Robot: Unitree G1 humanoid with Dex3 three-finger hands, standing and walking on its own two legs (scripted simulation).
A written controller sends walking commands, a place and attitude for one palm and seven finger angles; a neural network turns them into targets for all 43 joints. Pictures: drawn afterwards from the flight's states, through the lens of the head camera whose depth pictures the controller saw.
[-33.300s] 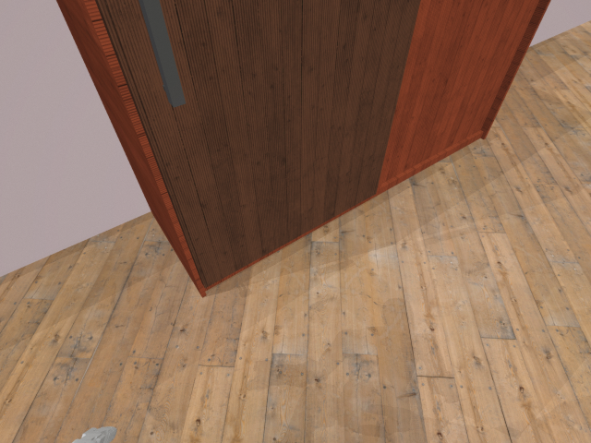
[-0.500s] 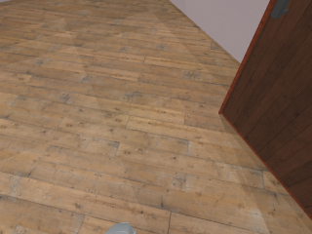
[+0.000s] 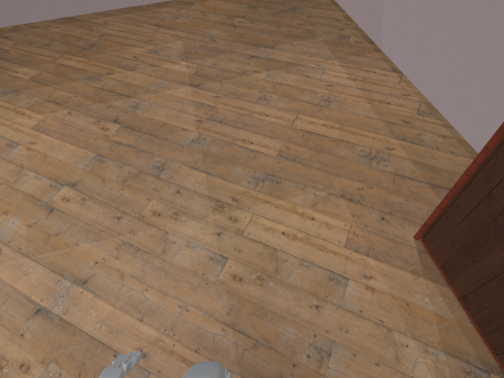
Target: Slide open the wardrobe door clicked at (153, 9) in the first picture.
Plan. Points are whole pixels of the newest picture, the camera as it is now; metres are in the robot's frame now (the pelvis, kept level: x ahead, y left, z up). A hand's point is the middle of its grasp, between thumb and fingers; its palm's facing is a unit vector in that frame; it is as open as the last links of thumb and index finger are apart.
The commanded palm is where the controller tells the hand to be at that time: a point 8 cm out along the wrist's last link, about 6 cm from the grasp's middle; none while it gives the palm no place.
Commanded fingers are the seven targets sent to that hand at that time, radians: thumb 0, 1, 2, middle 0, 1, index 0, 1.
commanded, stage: walk to a spot facing it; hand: left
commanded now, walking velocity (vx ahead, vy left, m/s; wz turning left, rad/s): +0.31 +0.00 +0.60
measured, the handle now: out of the picture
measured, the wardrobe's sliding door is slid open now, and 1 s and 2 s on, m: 0.00 0.00 0.00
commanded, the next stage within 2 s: turn to face it in 0.50 s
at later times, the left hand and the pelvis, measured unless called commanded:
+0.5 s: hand (125, 343) +0.20 +0.27 -0.17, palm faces +0.35 -0.91 -0.22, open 7.4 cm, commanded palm none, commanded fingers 0.00 0.90 0.90 -0.20 -0.30 -0.20 -0.30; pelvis +0.20 +0.05 +0.00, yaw +18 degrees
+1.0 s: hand (158, 253) +0.38 +0.24 -0.15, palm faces +0.33 -0.91 -0.23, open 7.2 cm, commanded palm none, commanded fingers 0.00 0.90 0.90 -0.20 -0.30 -0.20 -0.30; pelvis +0.38 +0.04 +0.01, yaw +17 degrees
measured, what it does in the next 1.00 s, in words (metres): walks ahead, turning left: left foot, then right foot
